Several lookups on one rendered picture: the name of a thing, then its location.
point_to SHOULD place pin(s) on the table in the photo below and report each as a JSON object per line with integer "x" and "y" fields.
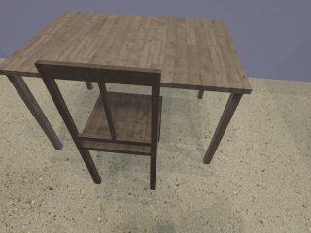
{"x": 192, "y": 53}

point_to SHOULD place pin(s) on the chair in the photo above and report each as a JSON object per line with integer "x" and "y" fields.
{"x": 127, "y": 123}

